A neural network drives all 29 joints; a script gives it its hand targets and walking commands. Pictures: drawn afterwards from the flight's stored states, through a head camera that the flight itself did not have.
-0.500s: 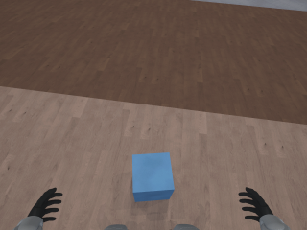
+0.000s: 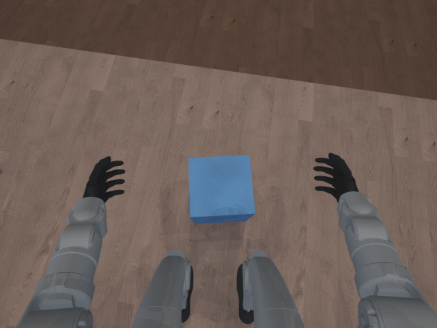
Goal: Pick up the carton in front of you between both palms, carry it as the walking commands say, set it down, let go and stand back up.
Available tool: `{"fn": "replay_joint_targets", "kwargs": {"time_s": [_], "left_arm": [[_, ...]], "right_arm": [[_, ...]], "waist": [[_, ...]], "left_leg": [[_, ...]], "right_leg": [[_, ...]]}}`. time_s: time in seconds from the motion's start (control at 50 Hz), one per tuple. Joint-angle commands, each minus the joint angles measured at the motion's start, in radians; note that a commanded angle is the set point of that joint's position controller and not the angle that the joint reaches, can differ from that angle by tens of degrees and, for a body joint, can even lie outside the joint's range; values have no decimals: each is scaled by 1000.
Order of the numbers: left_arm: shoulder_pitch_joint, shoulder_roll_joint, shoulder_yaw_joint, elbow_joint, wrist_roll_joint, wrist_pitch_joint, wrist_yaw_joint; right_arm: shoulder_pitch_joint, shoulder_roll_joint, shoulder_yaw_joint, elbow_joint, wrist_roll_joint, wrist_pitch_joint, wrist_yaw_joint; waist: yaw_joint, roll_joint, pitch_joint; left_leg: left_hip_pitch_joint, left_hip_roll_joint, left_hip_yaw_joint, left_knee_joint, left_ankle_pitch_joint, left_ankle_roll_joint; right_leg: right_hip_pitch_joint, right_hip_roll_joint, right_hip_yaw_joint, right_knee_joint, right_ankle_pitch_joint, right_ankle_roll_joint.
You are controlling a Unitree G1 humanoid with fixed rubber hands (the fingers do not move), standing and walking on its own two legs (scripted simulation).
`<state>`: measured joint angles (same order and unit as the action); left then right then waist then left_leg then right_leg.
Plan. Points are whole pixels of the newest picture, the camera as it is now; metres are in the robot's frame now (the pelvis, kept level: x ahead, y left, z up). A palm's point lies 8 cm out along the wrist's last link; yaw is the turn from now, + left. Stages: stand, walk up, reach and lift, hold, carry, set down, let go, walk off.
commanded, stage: reach and lift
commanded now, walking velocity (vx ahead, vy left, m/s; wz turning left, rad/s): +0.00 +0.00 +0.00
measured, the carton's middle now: (219, 192) +0.43 -0.01 -0.57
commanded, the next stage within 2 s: none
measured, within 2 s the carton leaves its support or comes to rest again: neither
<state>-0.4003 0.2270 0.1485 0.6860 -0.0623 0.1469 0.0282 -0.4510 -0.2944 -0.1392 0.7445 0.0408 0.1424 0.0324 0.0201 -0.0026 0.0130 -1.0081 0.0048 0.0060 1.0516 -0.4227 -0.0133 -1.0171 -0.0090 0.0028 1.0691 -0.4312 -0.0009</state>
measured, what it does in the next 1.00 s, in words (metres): lowers itself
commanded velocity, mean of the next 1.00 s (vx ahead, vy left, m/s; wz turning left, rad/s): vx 0.00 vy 0.00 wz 0.00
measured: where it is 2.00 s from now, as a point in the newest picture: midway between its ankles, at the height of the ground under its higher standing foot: (214, 303)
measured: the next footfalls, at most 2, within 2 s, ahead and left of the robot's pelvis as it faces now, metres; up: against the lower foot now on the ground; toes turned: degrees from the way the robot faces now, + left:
none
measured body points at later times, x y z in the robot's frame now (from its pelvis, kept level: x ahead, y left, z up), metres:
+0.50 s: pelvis -0.05 -0.01 -0.07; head +0.25 -0.02 +0.26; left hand +0.45 +0.19 -0.18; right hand +0.48 -0.20 -0.18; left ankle +0.04 +0.13 -0.66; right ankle +0.04 -0.12 -0.66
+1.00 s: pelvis -0.08 +0.00 -0.26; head +0.27 -0.01 +0.02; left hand +0.43 +0.19 -0.43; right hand +0.46 -0.20 -0.43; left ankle +0.04 +0.13 -0.66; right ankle +0.03 -0.12 -0.66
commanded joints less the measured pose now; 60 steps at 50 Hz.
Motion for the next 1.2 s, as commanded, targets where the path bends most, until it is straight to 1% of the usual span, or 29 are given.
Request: {"fn": "replay_joint_targets", "kwargs": {"time_s": [0.0, 0.08, 0.18, 0.22, 0.26, 0.3, 0.38, 0.46, 0.52, 0.6, 0.66, 0.7, 0.76, 0.82, 0.88, 0.94, 1.0, 1.1, 1.18], "left_arm": [[-253, 105, 45, -75, -15, -24, 19], [-462, 102, 75, -42, -16, -14, 41], [-739, 81, 109, 34, -12, 6, 63], [-814, 76, 131, 61, 2, 14, 71], [-850, 73, 157, 80, 23, 17, 78], [-859, 67, 182, 88, 46, 11, 79], [-846, 35, 228, 106, 98, -25, 65], [-810, 11, 253, 125, 127, -73, 49], [-770, 4, 251, 145, 122, -102, 47], [-750, 15, 208, 139, 72, -134, 58], [-747, 42, 148, 113, 6, -149, 74], [-748, 61, 105, 85, -35, -152, 87], [-775, 90, 53, 41, -91, -147, 105], [-827, 110, 27, -6, -127, -131, 121], [-881, 123, 16, 27, -140, -112, 134], [-946, 126, 10, 113, -147, -105, 138], [-1012, 132, 3, 208, -152, -111, 137], [-1101, 156, -16, 321, -169, -134, 131], [-1169, 182, -41, 336, -198, -157, 133]], "right_arm": [[-280, -123, -39, -59, 15, -24, -6], [-502, -145, -61, -6, 9, -15, -9], [-793, -162, -84, 100, 6, 2, -7], [-874, -171, -95, 140, -5, 8, -5], [-918, -174, -107, 168, -23, 9, -6], [-930, -168, -121, 183, -44, 6, -8], [-929, -120, -157, 198, -87, -22, -6], [-889, -69, -183, 196, -120, -60, -14], [-842, -51, -181, 198, -124, -84, -29], [-809, -60, -148, 173, -86, -114, -50], [-813, -97, -100, 131, -24, -133, -67], [-815, -122, -62, 97, 22, -140, -78], [-840, -159, -16, 52, 81, -138, -92], [-892, -192, 3, 17, 114, -125, -101], [-940, -204, 20, 63, 135, -106, -105], [-991, -208, 31, 155, 153, -100, -106], [-1051, -218, 42, 251, 166, -107, -108], [-1140, -238, 76, 363, 189, -134, -108], [-1217, -260, 112, 371, 220, -158, -114]], "waist": [[7, -30, -640], [10, -33, -745], [14, -36, -810], [16, -37, -863], [17, -42, -930], [16, -45, -981], [25, -53, -966], [24, -62, -934], [19, -61, -927], [10, -57, -984], [2, -61, -1091], [1, -63, -1171], [1, -57, -1253], [-3, -53, -1299], [1, -55, -1198], [0, -46, -1041], [-1, -32, -923], [-1, -26, -822], [-1, -32, -869]], "left_leg": [[129, -58, 1, -30, 462, -33], [47, -60, 17, -27, 325, -34], [-53, -56, 31, -18, 131, -34], [-69, -59, 38, -8, 91, -36], [-75, -63, 48, 1, 90, -39], [-85, -68, 57, 6, 118, -40], [-181, -72, 62, 35, 173, -40], [-326, -70, 61, 120, 221, -38], [-432, -69, 57, 219, 254, -40], [-529, -72, 50, 365, 316, -42], [-548, -74, 41, 468, 386, -40], [-529, -75, 39, 534, 425, -42], [-499, -75, 42, 622, 438, -44], [-497, -71, 50, 685, 386, -45], [-561, -64, 52, 726, 262, -42], [-631, -51, 46, 763, 132, -41], [-675, -37, 38, 803, 58, -37], [-709, -23, 27, 867, 30, -30], [-685, -19, 26, 920, 79, -30]], "right_leg": [[260, 48, 34, -28, 515, 28], [193, 51, 24, -32, 375, 25], [61, 54, 6, -29, 146, 22], [33, 58, -1, -24, 102, 23], [30, 60, -7, -21, 100, 24], [35, 62, -8, -21, 129, 26], [-29, 66, -2, 12, 199, 27], [-135, 68, 7, 97, 270, 29], [-240, 67, 12, 195, 317, 31], [-347, 68, 16, 344, 388, 30], [-361, 67, 19, 456, 466, 29], [-357, 65, 15, 527, 495, 31], [-380, 62, 5, 614, 477, 30], [-390, 56, -6, 674, 420, 26], [-465, 46, -12, 713, 285, 26], [-573, 32, -9, 743, 138, 24], [-659, 20, -1, 775, 52, 20], [-721, 5, 12, 837, 15, 17], [-678, 0, 17, 893, 68, 17]]}}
